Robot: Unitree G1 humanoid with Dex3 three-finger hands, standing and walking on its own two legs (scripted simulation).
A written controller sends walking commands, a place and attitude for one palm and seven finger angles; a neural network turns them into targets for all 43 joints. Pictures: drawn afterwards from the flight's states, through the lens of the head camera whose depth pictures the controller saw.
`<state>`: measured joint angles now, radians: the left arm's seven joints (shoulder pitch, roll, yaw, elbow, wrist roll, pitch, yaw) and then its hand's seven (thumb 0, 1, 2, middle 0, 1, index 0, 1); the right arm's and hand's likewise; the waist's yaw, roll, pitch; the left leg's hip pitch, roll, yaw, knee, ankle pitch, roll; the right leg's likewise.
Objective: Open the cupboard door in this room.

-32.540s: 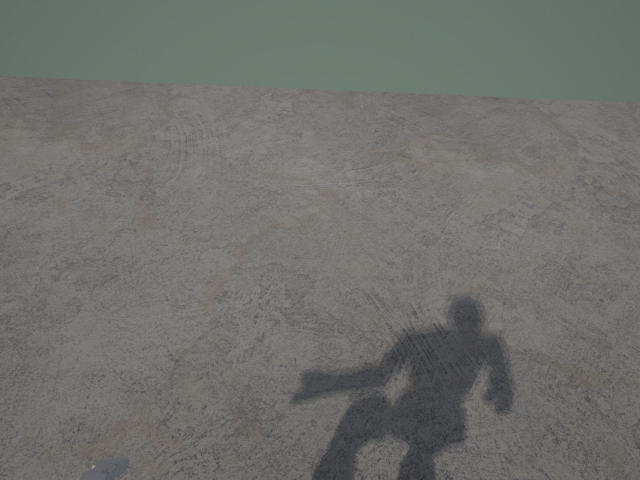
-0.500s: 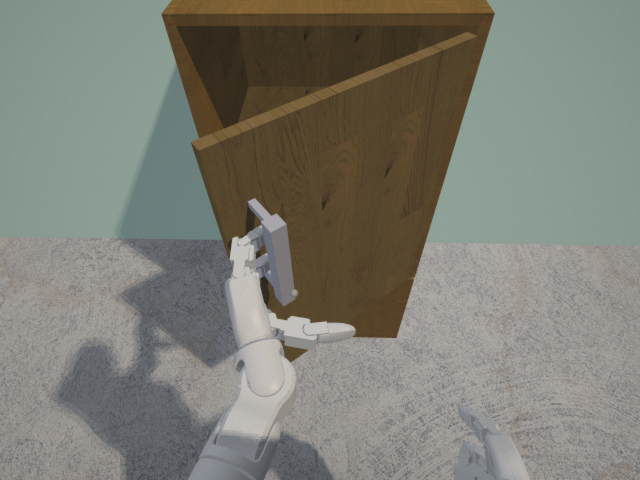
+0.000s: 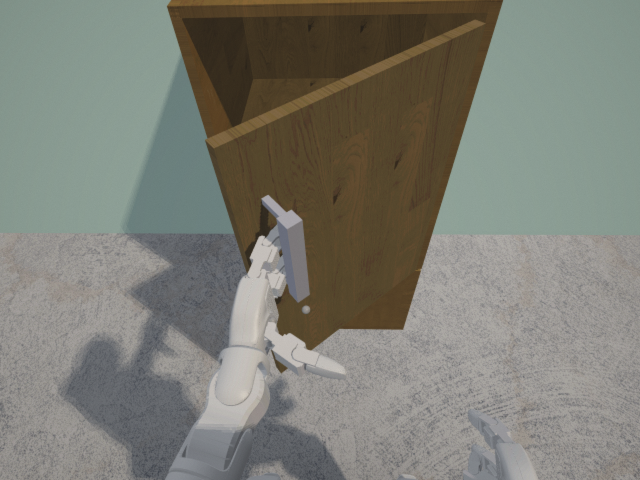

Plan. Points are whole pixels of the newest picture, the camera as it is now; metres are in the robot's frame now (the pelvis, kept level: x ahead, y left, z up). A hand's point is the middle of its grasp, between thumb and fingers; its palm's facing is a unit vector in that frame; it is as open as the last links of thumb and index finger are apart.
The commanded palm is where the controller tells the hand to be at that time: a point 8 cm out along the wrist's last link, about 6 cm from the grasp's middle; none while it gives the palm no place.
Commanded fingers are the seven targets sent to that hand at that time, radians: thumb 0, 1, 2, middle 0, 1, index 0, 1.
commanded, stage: slide the hand sideways off the handle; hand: left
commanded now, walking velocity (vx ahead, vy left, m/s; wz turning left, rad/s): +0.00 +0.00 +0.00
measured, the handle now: (285, 251) +0.38 +0.07 +0.08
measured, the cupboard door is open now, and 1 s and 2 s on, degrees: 40 40 40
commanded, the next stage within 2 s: draw the hand back to the body in 0.86 s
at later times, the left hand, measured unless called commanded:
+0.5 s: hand (270, 340) +0.26 +0.08 +0.07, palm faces -0.01 -1.00 -0.04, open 16.3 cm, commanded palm +0.23 +0.13 +0.07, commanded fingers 0.00 -0.50 0.30 -0.15 -0.30 -0.15 -0.30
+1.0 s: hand (225, 372) +0.22 +0.12 +0.07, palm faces +0.00 -1.00 -0.05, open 16.3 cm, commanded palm +0.20 +0.18 +0.08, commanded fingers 0.00 -0.50 0.30 -0.15 -0.30 -0.15 -0.30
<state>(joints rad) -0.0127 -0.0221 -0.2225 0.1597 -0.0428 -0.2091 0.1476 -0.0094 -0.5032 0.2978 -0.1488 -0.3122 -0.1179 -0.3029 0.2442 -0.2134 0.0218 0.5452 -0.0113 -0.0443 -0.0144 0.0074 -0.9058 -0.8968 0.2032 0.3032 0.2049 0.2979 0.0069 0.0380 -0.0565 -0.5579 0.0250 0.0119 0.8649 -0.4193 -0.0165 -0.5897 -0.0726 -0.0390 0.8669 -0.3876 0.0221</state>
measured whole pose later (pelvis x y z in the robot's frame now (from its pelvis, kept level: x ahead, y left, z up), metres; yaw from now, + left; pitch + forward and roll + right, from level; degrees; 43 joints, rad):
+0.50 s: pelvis +0.02 -0.01 +0.00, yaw +0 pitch +8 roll +1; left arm 0.28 0.07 -0.15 -0.11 -0.04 -0.23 0.04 -0.01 -0.50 0.30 -0.15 -0.30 -0.15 -0.30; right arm 0.23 -0.21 0.02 0.47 -0.01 -0.07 -0.02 0.01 -0.90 -0.90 0.20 0.30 0.21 0.30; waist 0.02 0.03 -0.07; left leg -0.57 0.04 -0.01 0.89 -0.45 -0.04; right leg -0.60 -0.06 -0.06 0.91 -0.43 0.00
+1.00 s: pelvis +0.02 -0.01 -0.01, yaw +1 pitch +9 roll +0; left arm 0.46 0.14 -0.02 -0.23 -0.15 -0.28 -0.10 -0.01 -0.50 0.30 -0.15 -0.30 -0.15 -0.30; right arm 0.26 -0.23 0.01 0.47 0.01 -0.14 -0.05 0.01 -0.90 -0.90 0.20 0.30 0.21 0.30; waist 0.02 0.04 -0.08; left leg -0.63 0.04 -0.03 0.97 -0.49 -0.04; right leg -0.65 -0.06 -0.07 0.97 -0.47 0.00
